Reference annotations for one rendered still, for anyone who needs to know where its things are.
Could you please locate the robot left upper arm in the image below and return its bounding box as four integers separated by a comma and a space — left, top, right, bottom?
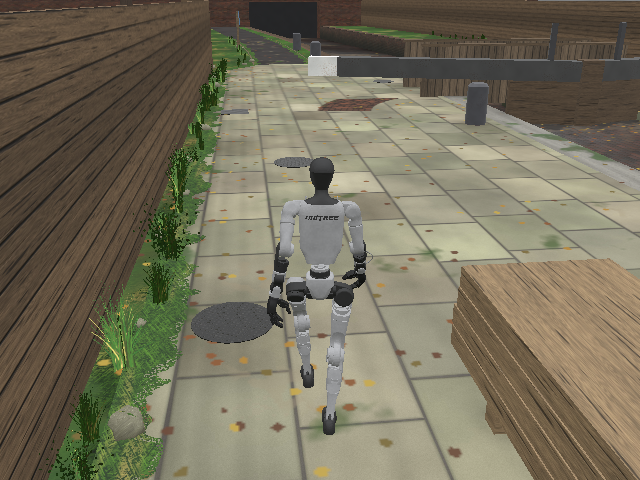
279, 200, 301, 258

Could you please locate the robot right upper arm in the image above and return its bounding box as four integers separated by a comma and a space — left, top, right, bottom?
342, 201, 365, 254

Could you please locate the left robot foot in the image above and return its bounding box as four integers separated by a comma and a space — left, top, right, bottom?
300, 364, 314, 388

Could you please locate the robot right hand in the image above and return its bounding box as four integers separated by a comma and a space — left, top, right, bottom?
342, 268, 366, 289

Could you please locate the robot left forearm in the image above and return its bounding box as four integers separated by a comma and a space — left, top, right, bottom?
269, 242, 289, 298

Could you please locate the robot left hand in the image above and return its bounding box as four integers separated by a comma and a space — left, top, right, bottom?
267, 296, 291, 328

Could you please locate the robot foot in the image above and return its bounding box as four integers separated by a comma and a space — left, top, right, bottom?
322, 406, 337, 435
300, 364, 314, 388

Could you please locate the robot right forearm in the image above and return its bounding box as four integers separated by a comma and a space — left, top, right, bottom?
353, 240, 367, 274

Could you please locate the right robot foot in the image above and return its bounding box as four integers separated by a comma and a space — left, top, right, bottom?
322, 406, 337, 435

